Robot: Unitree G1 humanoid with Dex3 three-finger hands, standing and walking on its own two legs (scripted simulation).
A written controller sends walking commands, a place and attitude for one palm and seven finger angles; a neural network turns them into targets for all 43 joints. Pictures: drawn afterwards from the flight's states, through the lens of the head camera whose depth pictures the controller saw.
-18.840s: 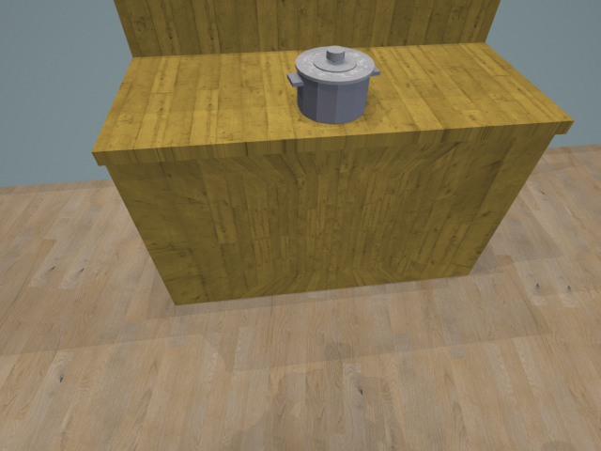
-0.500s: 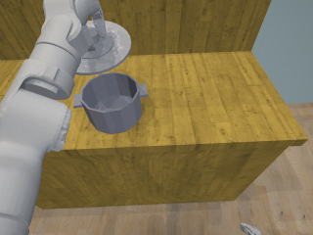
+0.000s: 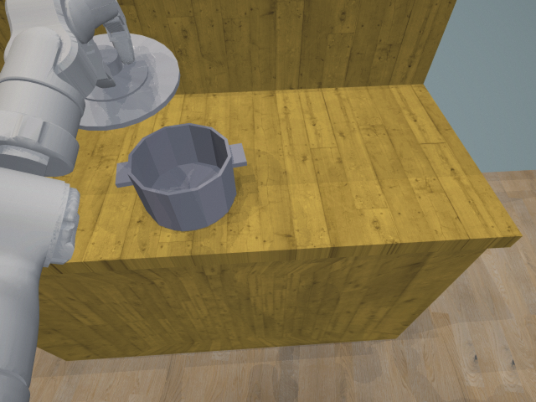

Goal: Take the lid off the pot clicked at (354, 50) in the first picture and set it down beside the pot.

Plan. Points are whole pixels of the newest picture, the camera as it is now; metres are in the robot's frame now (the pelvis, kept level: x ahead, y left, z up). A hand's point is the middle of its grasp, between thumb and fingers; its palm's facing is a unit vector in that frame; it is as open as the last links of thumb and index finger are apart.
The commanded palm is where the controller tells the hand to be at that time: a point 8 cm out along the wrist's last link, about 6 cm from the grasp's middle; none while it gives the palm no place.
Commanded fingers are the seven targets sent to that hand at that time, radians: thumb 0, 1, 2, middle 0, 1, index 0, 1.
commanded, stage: move the lid sideways beside the pot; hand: left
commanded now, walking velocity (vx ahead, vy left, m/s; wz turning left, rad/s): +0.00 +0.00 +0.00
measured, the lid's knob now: (103, 61) +0.52 +0.20 +0.25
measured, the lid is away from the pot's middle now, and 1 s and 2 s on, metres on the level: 0.07 0.19 0.23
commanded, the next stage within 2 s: lower the lid onto the table in 1.52 s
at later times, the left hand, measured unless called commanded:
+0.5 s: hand (45, 68) +0.48 +0.26 +0.26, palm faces -0.23 -0.08 -0.97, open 7.1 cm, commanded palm +0.48 +0.26 +0.33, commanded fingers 0.00 0.74 0.82 -0.92 -1.05 -0.92 -1.04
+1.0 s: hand out of the picture +0.47 +0.32 +0.27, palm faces -0.22 -0.09 -0.97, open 7.1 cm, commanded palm +0.47 +0.31 +0.33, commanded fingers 0.00 0.74 0.82 -0.92 -1.05 -0.92 -1.04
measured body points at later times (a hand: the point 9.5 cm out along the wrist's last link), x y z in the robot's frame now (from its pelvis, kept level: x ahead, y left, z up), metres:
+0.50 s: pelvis +0.00 +0.01 +0.00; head +0.04 +0.01 +0.45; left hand +0.49 +0.26 +0.32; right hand +0.07 -0.26 -0.12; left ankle +0.02 +0.07 -0.74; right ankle -0.03 -0.12 -0.74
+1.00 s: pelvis +0.00 +0.02 +0.00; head +0.05 +0.02 +0.45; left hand +0.48 +0.32 +0.32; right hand +0.05 -0.26 -0.12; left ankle +0.02 +0.07 -0.74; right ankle -0.03 -0.12 -0.74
